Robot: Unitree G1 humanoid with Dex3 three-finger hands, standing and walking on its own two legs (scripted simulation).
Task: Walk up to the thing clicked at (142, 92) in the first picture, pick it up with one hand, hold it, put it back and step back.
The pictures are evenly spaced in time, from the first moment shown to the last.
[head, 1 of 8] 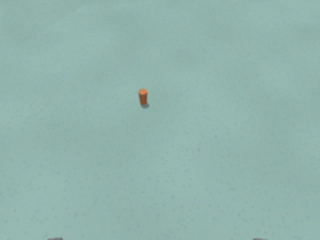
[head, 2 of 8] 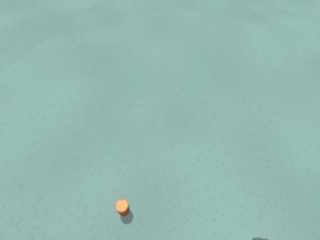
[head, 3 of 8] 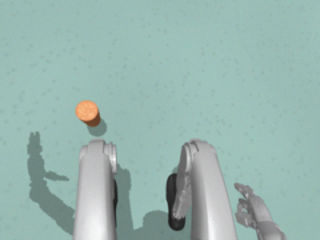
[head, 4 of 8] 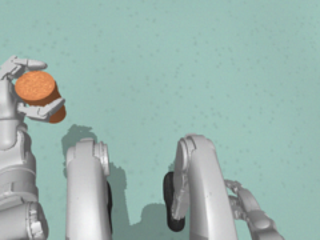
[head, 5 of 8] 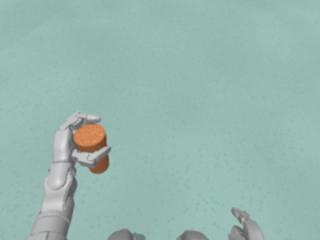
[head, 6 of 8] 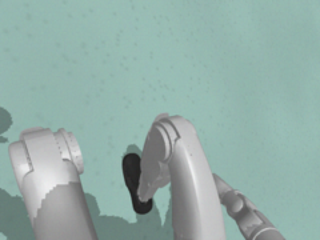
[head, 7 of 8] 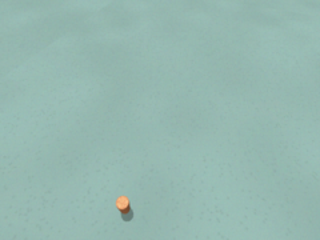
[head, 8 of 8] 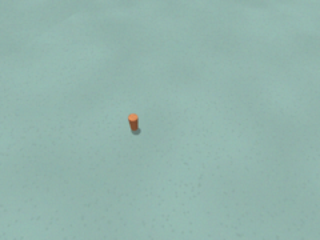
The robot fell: no
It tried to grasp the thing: yes
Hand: left
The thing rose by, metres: 0.68
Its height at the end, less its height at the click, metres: +0.00
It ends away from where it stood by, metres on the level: 0.02
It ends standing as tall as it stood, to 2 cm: yes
